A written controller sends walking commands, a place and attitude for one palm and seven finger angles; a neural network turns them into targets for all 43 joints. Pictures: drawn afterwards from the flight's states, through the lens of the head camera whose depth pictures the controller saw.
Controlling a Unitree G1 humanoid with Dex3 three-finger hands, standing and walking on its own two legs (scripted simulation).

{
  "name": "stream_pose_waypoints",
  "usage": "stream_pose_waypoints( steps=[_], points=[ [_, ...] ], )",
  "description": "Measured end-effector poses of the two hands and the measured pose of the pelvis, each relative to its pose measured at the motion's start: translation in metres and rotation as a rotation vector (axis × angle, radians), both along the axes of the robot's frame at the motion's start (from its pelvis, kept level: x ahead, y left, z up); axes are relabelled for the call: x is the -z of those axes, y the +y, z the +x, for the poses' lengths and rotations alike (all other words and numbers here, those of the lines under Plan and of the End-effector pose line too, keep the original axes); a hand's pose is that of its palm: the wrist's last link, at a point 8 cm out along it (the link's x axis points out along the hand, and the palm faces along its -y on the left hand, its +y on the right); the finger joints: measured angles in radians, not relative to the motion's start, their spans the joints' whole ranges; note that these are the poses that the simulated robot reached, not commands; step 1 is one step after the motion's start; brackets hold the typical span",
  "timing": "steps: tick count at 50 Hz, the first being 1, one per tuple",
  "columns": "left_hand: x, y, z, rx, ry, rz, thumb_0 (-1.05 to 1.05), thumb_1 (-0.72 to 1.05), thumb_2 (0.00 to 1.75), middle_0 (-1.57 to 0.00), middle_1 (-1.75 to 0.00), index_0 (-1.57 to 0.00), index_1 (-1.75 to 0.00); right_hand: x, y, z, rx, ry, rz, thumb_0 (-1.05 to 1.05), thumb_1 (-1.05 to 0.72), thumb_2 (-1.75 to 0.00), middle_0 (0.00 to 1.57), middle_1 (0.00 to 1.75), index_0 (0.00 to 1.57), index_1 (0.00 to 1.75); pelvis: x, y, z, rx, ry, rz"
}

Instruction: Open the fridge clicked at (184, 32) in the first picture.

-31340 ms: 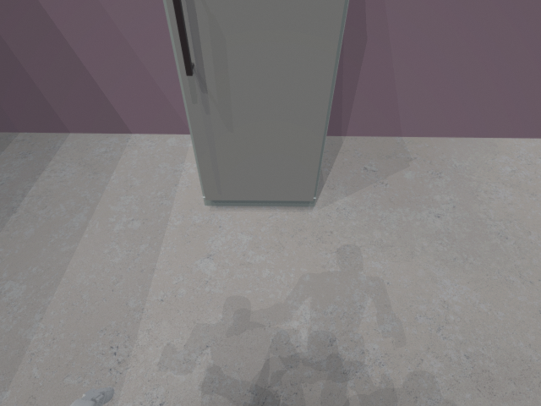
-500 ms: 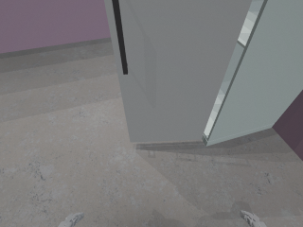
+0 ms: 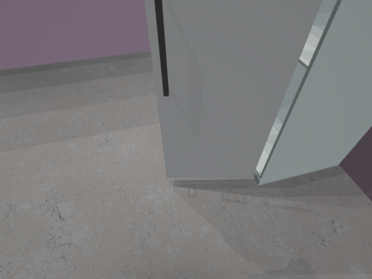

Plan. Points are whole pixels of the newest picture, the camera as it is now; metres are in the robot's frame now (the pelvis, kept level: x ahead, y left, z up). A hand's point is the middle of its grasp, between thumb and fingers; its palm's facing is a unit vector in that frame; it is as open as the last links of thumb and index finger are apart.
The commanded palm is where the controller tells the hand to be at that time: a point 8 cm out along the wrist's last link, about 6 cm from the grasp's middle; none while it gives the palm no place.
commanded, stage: let the arm hang, fingers relaxed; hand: left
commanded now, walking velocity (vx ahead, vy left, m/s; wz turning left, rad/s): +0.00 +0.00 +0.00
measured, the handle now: (162, 45) +0.74 +0.12 +0.15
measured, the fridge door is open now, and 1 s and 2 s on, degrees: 76 76 76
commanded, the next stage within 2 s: look to check the result in 0.34 s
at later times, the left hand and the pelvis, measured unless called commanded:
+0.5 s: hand out of the picture +0.11 +0.23 -0.16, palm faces -0.04 -0.96 -0.29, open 7.3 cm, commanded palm none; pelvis +0.03 +0.00 +0.01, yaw +0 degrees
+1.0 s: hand out of the picture +0.12 +0.22 -0.15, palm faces -0.03 -0.95 -0.32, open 7.4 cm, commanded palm none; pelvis +0.05 -0.01 +0.01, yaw -1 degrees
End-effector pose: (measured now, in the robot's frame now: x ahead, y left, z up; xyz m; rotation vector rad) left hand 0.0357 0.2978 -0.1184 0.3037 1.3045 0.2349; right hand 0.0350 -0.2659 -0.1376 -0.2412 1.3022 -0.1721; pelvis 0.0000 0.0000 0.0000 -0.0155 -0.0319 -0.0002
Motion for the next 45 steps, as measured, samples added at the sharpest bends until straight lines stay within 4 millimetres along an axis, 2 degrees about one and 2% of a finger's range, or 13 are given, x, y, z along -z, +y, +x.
stream_pose_waypoints(
  steps=[8,15,22,31,38,45],
  points=[
    [-0.003,0.0,0.041,0.045,-0.066,-0.011,0.01,0.91,0.89,-0.2,-0.3,-0.2,-0.3,-0.007,-0.006,0.014,0.007,-0.015,-0.024,0.0,-0.9,-0.9,0.2,0.3,0.2,0.3,-0.002,0.005,0.009,0.007,0.006,0.009],
    [0.002,-0.012,0.062,0.069,-0.08,-0.051,0.01,0.91,0.89,-0.2,-0.3,-0.2,-0.3,-0.016,-0.015,0.035,0.0,-0.038,-0.057,0.0,-0.9,-0.9,0.2,0.3,0.2,0.3,-0.004,0.006,0.017,0.009,0.012,0.012],
    [0.004,-0.02,0.068,0.068,-0.064,-0.066,0.01,0.91,0.89,-0.2,-0.3,-0.21,-0.3,-0.021,-0.019,0.059,-0.014,-0.065,-0.067,0.0,-0.9,-0.9,0.2,0.3,0.2,0.3,-0.006,0.004,0.026,0.008,0.016,0.014],
    [0.002,-0.018,0.067,0.047,-0.035,-0.048,0.01,0.91,0.89,-0.2,-0.3,-0.21,-0.3,-0.02,-0.019,0.083,-0.033,-0.082,-0.056,0.0,-0.9,-0.9,0.2,0.3,0.2,0.3,-0.007,-0.002,0.038,0.008,0.02,0.016],
    [-0.001,-0.019,0.069,0.037,-0.027,-0.03,0.01,0.91,0.89,-0.2,-0.3,-0.21,-0.3,-0.017,-0.02,0.092,-0.035,-0.082,-0.043,0.0,-0.9,-0.9,0.2,0.3,0.2,0.3,-0.007,-0.006,0.045,0.008,0.02,0.018],
    [-0.002,-0.024,0.076,0.036,-0.038,-0.027,0.01,0.91,0.89,-0.2,-0.3,-0.21,-0.3,-0.016,-0.024,0.092,-0.029,-0.074,-0.04,0.0,-0.9,-0.9,0.2,0.3,0.2,0.3,-0.007,-0.011,0.051,0.009,0.017,0.02]
  ],
)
